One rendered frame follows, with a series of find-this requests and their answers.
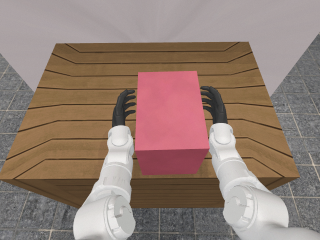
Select carton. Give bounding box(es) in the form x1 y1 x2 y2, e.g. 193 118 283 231
135 71 210 175

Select robot right upper arm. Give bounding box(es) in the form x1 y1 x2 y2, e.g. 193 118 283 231
223 184 320 240

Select pedestal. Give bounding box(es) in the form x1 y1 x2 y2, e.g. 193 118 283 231
0 41 300 209

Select left robot forearm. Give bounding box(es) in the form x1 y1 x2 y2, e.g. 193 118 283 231
73 125 134 236

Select left robot hand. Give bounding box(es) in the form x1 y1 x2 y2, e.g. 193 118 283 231
112 89 136 128

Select robot left upper arm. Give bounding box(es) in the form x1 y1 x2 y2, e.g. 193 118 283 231
73 194 136 240

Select right robot forearm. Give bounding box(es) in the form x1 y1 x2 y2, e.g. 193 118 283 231
208 123 273 200

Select right robot hand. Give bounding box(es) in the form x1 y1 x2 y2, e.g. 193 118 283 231
200 86 228 124

